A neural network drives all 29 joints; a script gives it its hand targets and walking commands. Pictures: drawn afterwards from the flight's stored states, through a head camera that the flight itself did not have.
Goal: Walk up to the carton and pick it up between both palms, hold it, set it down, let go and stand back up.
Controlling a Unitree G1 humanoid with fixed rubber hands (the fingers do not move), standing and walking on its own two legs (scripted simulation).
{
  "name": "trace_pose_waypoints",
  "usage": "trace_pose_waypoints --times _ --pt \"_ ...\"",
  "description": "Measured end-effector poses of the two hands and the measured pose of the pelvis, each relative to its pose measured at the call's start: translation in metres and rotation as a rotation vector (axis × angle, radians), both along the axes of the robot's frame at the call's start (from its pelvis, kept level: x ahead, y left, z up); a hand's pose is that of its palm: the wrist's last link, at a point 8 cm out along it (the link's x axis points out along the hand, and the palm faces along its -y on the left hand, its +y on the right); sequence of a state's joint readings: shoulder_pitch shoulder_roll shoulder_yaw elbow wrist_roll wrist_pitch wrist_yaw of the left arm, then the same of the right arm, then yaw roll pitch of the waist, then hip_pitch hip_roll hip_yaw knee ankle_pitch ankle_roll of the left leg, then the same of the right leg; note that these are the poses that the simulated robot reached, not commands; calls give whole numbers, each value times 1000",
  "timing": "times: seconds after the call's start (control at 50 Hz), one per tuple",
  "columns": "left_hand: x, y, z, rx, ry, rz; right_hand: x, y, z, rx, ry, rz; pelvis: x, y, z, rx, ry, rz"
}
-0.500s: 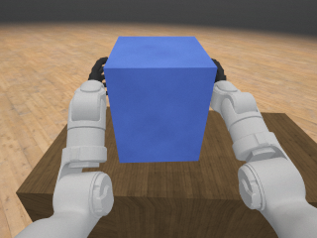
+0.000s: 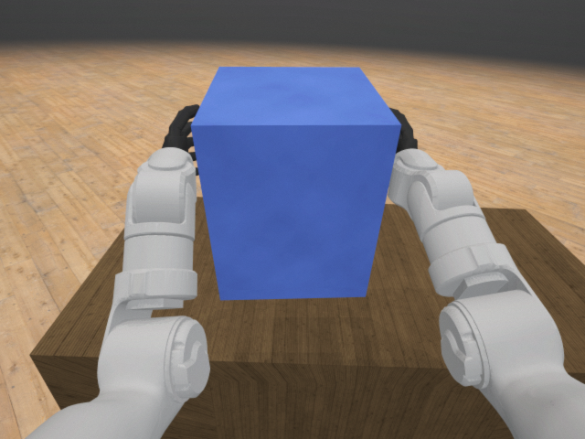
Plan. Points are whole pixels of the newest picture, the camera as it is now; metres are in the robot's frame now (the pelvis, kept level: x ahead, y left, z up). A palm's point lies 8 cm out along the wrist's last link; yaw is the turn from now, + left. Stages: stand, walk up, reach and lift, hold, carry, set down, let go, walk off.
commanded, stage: hold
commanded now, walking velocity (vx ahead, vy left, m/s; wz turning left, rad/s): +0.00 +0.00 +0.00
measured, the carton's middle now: (291, 180) +0.39 +0.02 +0.25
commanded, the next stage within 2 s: none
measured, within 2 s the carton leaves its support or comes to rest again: neither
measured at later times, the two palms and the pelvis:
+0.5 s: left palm (177, 160) +0.36 +0.16 +0.29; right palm (401, 162) +0.37 -0.13 +0.29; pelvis +0.00 +0.00 +0.00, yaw +0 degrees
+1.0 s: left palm (177, 160) +0.36 +0.16 +0.29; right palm (402, 162) +0.37 -0.13 +0.29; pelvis +0.00 +0.00 +0.00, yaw +0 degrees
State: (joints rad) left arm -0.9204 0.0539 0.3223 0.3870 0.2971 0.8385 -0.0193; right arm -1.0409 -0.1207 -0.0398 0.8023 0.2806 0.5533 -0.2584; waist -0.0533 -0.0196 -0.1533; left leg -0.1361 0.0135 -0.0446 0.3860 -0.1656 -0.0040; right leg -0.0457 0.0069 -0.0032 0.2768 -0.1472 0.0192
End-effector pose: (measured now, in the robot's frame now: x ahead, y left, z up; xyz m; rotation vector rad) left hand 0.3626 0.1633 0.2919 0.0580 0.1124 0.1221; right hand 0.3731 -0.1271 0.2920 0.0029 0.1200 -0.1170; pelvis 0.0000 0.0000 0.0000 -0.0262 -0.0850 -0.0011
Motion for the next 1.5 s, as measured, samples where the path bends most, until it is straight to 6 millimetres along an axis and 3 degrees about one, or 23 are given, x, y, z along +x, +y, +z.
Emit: trace_pose_waypoints --times 1.5 --pt "-1 0 3 1 -9 1 -2 0 0 -1 3 0 0 0 0 0 -1 0"
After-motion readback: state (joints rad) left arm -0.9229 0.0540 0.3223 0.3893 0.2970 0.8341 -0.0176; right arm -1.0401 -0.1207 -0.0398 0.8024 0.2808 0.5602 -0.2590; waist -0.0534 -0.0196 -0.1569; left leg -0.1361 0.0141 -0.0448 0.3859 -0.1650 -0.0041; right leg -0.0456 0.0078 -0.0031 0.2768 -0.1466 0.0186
